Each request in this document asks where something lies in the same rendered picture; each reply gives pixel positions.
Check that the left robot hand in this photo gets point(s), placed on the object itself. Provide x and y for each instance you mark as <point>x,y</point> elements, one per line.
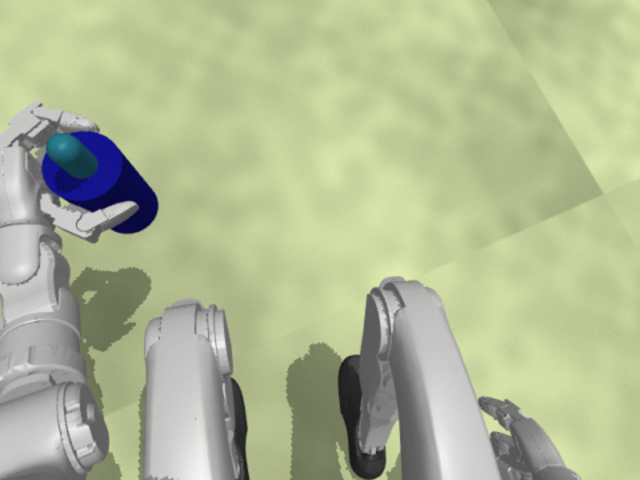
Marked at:
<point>24,195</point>

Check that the left robot arm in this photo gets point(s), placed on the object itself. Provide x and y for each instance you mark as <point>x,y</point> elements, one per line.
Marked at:
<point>50,425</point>

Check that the right robot foot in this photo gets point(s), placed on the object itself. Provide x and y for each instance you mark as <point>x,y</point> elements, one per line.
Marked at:
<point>364,465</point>

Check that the bottle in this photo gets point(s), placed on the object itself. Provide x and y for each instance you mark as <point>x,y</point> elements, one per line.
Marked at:
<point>88,170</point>

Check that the left robot foot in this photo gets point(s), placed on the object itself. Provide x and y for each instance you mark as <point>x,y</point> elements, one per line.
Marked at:
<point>240,431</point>

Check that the right robot hand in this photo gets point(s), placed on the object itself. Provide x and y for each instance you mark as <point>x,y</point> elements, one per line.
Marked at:
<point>527,450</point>

